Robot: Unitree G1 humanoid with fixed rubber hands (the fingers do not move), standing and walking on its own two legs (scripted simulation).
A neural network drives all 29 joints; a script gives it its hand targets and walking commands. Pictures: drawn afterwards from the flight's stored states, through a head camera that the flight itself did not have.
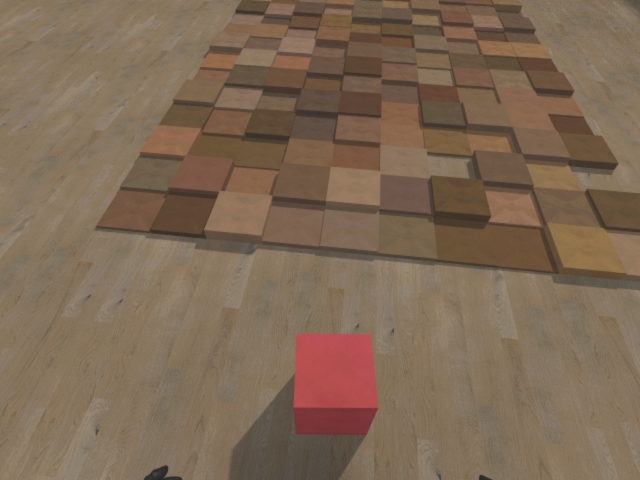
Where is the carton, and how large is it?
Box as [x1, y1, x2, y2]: [294, 333, 377, 434]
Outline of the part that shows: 297,333 294,383 294,417 296,433 366,434 377,409 370,334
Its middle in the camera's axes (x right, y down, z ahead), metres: +0.04 +0.41 +1.12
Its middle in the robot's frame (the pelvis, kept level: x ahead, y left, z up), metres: +0.46 -0.04 -0.64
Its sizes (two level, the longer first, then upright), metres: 0.210 0.200 0.250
